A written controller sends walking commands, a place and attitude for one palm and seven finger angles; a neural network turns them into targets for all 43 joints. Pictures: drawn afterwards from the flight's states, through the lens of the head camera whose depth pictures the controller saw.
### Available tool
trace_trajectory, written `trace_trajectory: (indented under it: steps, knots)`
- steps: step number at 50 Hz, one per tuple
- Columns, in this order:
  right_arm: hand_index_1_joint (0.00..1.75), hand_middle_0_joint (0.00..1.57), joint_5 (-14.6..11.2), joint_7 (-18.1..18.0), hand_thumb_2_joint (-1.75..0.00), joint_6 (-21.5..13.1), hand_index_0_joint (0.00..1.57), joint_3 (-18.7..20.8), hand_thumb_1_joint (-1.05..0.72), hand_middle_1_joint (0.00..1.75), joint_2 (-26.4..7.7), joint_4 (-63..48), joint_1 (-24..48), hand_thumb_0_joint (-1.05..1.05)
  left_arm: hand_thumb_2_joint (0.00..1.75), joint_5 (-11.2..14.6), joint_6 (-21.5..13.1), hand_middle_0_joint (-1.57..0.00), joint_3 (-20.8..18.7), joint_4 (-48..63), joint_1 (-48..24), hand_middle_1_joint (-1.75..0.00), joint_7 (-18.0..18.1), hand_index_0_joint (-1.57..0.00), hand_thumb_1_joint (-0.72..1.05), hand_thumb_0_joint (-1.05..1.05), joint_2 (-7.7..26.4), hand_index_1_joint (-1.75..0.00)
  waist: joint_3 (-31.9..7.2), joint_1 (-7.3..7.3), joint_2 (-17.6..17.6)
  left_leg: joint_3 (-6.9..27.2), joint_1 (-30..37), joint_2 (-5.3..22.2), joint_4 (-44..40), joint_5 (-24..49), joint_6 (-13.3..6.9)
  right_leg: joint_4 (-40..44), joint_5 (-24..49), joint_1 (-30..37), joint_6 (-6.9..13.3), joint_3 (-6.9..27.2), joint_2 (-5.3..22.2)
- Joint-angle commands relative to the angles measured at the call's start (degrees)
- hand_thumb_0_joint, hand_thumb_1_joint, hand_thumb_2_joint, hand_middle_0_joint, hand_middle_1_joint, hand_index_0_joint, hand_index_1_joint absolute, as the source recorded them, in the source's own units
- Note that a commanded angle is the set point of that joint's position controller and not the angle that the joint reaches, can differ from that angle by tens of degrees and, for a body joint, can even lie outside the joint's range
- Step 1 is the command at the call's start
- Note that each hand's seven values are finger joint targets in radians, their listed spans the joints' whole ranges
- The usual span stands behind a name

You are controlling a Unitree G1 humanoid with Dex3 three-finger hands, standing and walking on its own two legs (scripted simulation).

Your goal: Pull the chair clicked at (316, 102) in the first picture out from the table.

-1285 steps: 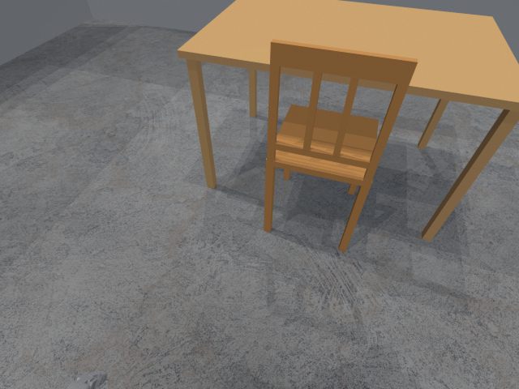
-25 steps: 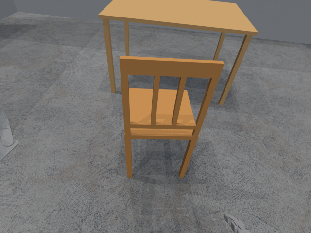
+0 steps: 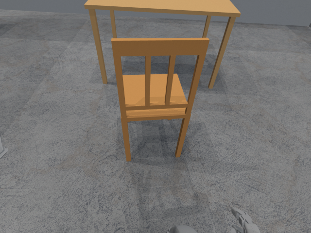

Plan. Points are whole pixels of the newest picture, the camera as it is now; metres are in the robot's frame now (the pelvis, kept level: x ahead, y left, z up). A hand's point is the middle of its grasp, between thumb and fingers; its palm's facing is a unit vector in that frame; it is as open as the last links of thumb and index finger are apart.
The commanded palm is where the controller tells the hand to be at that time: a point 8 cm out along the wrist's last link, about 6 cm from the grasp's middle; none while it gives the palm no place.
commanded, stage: stop stepping back and stand still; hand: left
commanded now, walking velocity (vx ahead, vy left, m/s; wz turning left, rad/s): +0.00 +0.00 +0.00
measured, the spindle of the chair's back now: (147, 82) +0.76 +0.04 -0.05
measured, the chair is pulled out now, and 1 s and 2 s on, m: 0.69 0.69 0.69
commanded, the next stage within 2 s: let the arm hang, fingers relaxed in 0.68 s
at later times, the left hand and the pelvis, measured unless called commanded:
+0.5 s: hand out of the picture +0.14 +0.27 +0.20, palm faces +0.38 -0.74 -0.56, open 7.4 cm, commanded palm +0.09 +0.31 +0.21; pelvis -0.06 +0.01 +0.03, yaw -1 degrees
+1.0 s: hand out of the picture +0.09 +0.24 -0.09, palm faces +0.03 -0.96 -0.29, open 7.4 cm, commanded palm none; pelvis -0.05 +0.04 +0.02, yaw +0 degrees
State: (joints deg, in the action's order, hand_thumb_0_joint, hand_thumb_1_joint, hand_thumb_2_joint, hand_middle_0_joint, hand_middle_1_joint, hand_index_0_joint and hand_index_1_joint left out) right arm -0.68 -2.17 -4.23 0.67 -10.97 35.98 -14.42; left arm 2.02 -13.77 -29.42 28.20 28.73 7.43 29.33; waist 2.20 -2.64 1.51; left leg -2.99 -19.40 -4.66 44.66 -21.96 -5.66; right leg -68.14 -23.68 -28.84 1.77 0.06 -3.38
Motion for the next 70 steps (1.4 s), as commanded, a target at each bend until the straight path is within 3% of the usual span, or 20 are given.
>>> trace_trajectory:
  steps: [1,4,8,11,15,20,21,24,26,29,35,38,39,41,43,47,54,57,61,70]
  knots:
    - [0.3,0.2,-0.82,0.22,-0.9,-1.41,0.2,3.02,-0.9,0.3,-8.34,-9.92,4.34,0.0,0.9,1.7,-2.56,-0.2,-4.9,5.96,7.17,-0.3,0.46,-0.2,0.9,0.0,6.44,-0.3,-1.65,2.19,-6.55,17.42,-8.08,14.64,-24.61,2.53,-2.04,20.37,2.14,11.6,-0.73,-1.67,2.65]
    - [0.3,0.2,-0.55,0.03,-0.9,-1.42,0.2,2.79,-0.9,0.3,-8.24,-11.31,4.14,0.0,0.9,1.56,-2.32,-0.2,-4.41,7.51,7.07,-0.3,0.33,-0.2,0.9,0.0,6.81,-0.3,-3.93,2.77,-7.56,13.89,-11.07,11.99,-21.94,-7.22,1.68,39.66,3.78,24.63,0.55,-4.65,2.8]
    - [0.3,0.2,-1.56,-0.04,-0.9,-1.97,0.2,4.12,-0.9,0.3,-9.02,-11.89,3.79,0.0,0.9,2.64,-2.13,-0.2,-1.18,10.38,-0.8,-0.3,0.12,-0.2,0.9,0.0,6.47,-0.3,-6.13,1.92,10.85,6.15,-9.6,3.32,11.43,0.04,4.32,49.43,18.21,20.96,10.92,18.46,20.92]
    - [0.3,0.2,-1.44,-0.4,-0.9,-2.03,0.2,3.36,-0.9,0.3,-8.03,-10.43,4.48,0.0,0.9,2.5,-2.27,-0.2,-3.69,12.82,0.41,-0.3,1.19,-0.2,0.9,0.0,8.84,-0.3,-3.58,2.17,-1.39,11.12,-4.82,7.49,8.83,-0.48,3.96,45.71,22.49,12.64,11.24,18.22,22.85]
    - [0.3,0.2,-0.79,-1.99,-0.9,-2.08,0.2,2.66,-0.9,0.3,-6.64,-9.25,5.44,0.0,0.9,1.58,-2.63,-0.2,-4.64,14.62,-0.11,-0.3,2.45,-0.2,0.9,0.0,9.62,-0.3,-2.73,1.85,-5.29,4.49,6.43,5.32,-12.72,6.48,3.34,42.4,3.37,7.61,4.92,8.23,14.94]
    - [0.3,0.2,-0.9,-2.33,-0.9,-4.24,0.2,3.02,-0.9,0.3,-6.19,-9.01,5.93,0.0,0.9,1.52,-2.79,-0.2,-6.25,11.07,5.28,-0.3,2.26,-0.2,0.9,0.0,8.76,-0.3,-3.37,2.74,-15.79,17.41,2.05,12.95,-26.69,11.22,-0.32,32.65,3.31,14.48,-1.66,0.43,4.81]
    - [0.3,0.2,-0.86,-2.11,-0.9,-4.45,0.2,2.85,-0.9,0.3,-6.59,-9.0,6.33,0.0,0.9,1.49,-2.83,-0.2,-5.39,9.12,4.89,-0.3,2.05,-0.2,0.9,0.0,7.11,-0.3,-1.3,3.11,-12.64,17.91,-1.86,13.58,-28.12,8.83,-0.37,34.72,2.8,17.36,-1.93,-0.24,4.37]
    - [0.3,0.2,-1.5,-1.54,-0.9,-4.78,0.2,3.42,-0.9,0.3,-7.88,-9.35,6.42,0.0,0.9,1.69,-2.56,-0.2,-2.21,3.16,6.02,-0.3,1.26,-0.2,0.9,0.0,3.93,-0.3,-0.87,3.09,2.44,11.93,-4.33,8.51,-22.38,0.17,1.78,46.29,4.7,20.75,-0.76,6.0,7.48]
    - [0.3,0.2,-1.32,-1.53,-0.9,-5.06,0.2,3.52,-0.9,0.3,-7.5,-9.45,6.28,0.0,0.9,2.31,-2.3,-0.2,-1.05,2.66,5.46,-0.3,0.92,-0.2,0.9,0.0,3.87,-0.3,-0.54,2.31,7.21,8.48,-0.73,5.83,-15.49,0.2,3.31,53.05,-5.34,14.56,1.54,12.33,12.8]
    - [0.3,0.2,-0.79,-1.64,-0.9,-5.57,0.2,3.02,-0.9,0.3,-7.61,-9.02,5.91,0.0,0.9,2.14,-2.33,-0.2,-0.05,7.7,2.46,-0.3,1.37,-0.2,0.9,0.0,4.35,-0.3,-2.5,2.15,1.86,7.45,4.27,6.42,-16.14,5.38,3.41,51.48,-2.78,13.01,2.91,11.13,14.4]
    - [0.3,0.2,0.07,-2.54,-0.9,-6.51,0.2,1.92,-0.9,0.3,-7.78,-9.47,7.39,0.0,0.9,0.71,-2.98,-0.2,-2.22,15.25,-1.65,-0.3,2.79,-0.2,0.9,0.0,7.62,-0.3,-2.27,3.55,-11.93,15.02,1.77,10.65,-31.81,-4.6,1.61,43.14,3.35,18.78,-0.85,2.54,5.89]
    - [0.3,0.2,-0.15,-2.51,-0.9,-6.75,0.2,1.9,-0.9,0.3,-7.19,-9.2,7.18,0.0,0.9,1.05,-2.8,-0.2,-1.78,12.18,0.78,-0.3,2.95,-0.2,0.9,0.0,5.88,-0.3,-3.46,3.91,-8.05,13.2,3.7,9.71,-29.13,4.67,1.98,45.11,10.6,21.68,-0.64,3.42,6.28]
    - [0.3,0.2,0.52,2.97,-0.9,-8.22,0.2,4.71,-0.9,0.3,-14.61,6.13,5.88,0.0,0.9,-4.83,6.18,-0.2,22.69,-36.03,0.17,-0.3,-5.52,-0.2,0.9,0.0,-9.56,-0.3,-2.66,-0.19,-4.61,11.71,2.17,9.73,-14.88,26.92,1.78,34.4,25.79,12.63,0.44,-0.57,9.15]
    - [0.3,0.2,0.3,2.51,-0.9,-2.79,0.2,4.66,-0.9,0.3,-10.65,5.49,-0.14,0.0,0.9,-4.14,12.32,-0.2,22.23,-37.44,0.99,-0.3,-6.86,-0.2,0.9,0.0,-11.73,-0.3,-8.42,0.81,-3.12,9.95,6.93,11.3,-14.19,38.92,2.9,33.77,19.82,12.69,-0.66,-1.14,8.01]
    - [0.3,0.2,1.06,2.41,-0.9,-0.5,0.2,3.35,-0.9,0.3,-9.18,4.87,2.22,0.0,0.9,-3.59,12.64,-0.2,23.45,-41.76,-3.35,-0.3,-6.43,-0.2,0.9,0.0,-12.48,-0.3,-8.76,1.76,-0.25,14.56,1.03,12.29,-15.83,31.88,0.76,31.53,13.6,14.07,-0.26,-0.42,6.63]
    - [0.3,0.2,1.5,2.36,-0.9,1.83,0.2,2.94,-0.9,0.3,-8.55,6.78,3.58,0.0,0.9,-3.49,13.05,-0.2,24.84,-54.11,-10.5,-0.3,-6.4,-0.2,0.9,0.0,-9.81,-0.3,-5.43,1.96,10.2,11.78,-1.62,7.02,-14.81,19.79,2.49,40.12,19.36,16.28,2.36,5.27,11.13]
    - [0.3,0.2,1.58,1.76,-0.9,3.43,0.2,1.66,-0.9,0.3,-7.73,12.45,3.17,0.0,0.9,-2.37,12.99,-0.2,27.1,-72.86,-13.21,-0.3,-5.93,-0.2,0.9,0.0,-9.0,-0.3,-2.52,2.76,-11.43,13.42,1.26,7.63,-24.49,11.69,2.42,45.34,8.32,18.19,0.87,5.08,8.29]
    - [0.3,0.2,1.76,1.43,-0.9,3.9,0.2,2.06,-0.9,0.3,-6.67,14.14,0.77,0.0,0.9,-2.5,12.84,-0.2,26.72,-76.7,-12.81,-0.3,-5.73,-0.2,0.9,0.0,-11.01,-0.3,-4.03,2.49,-12.64,13.21,1.86,7.65,-25.3,6.8,2.6,47.13,7.25,19.9,1.21,4.29,8.44]
    - [0.3,0.2,1.53,1.29,-0.9,4.43,0.2,2.19,-0.9,0.3,-6.39,16.37,-2.2,0.0,0.9,-2.34,12.79,-0.2,27.67,-80.5,-14.2,-0.3,-5.87,-0.2,0.9,0.0,-11.53,-0.3,-1.9,2.12,-5.09,13.51,1.61,8.13,-26.73,4.12,2.68,49.5,4.8,18.81,1.01,4.24,8.33]
    - [0.3,0.2,1.34,1.11,-0.9,4.21,0.2,1.64,-0.9,0.3,-5.73,21.04,-5.83,0.0,0.9,-2.11,12.44,-0.2,28.51,-86.13,-13.36,-0.3,-5.53,-0.2,0.9,0.0,-11.78,-0.3,-0.97,1.89,0.32,11.64,5.83,8.31,-25.97,11.53,2.94,51.43,7.26,17.9,0.64,4.69,8.88]
